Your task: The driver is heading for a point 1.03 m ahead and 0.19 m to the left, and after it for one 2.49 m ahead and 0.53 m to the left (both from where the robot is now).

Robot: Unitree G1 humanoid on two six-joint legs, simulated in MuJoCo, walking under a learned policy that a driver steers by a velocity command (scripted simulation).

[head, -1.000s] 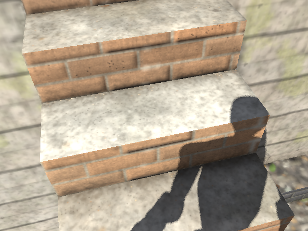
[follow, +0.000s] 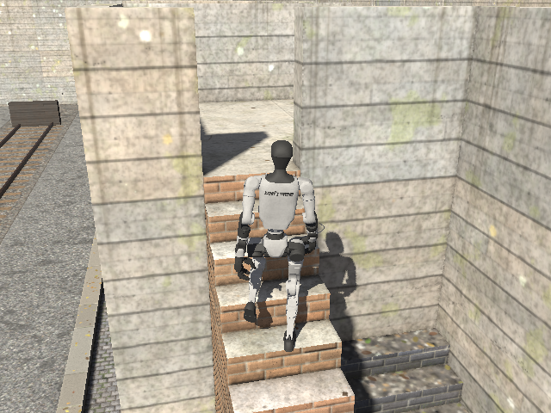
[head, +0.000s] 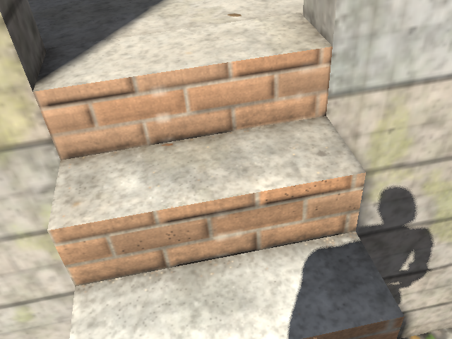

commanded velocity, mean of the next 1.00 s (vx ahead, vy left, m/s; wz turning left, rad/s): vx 0.50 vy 0.00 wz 0.01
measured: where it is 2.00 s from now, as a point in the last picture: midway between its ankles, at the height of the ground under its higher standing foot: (175, 159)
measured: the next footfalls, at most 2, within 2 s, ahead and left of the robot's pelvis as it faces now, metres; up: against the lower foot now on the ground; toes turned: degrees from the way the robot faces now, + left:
left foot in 0.36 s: +0.27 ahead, +0.11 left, +0.19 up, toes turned +5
right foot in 1.02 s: +0.52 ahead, -0.09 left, +0.39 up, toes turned -5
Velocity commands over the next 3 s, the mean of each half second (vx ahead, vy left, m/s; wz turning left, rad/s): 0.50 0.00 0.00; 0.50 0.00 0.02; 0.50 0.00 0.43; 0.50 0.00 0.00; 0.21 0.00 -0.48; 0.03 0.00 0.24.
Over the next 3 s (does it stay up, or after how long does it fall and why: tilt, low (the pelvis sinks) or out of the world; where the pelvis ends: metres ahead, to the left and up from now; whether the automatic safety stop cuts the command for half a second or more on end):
stays up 1.12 0.33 0.81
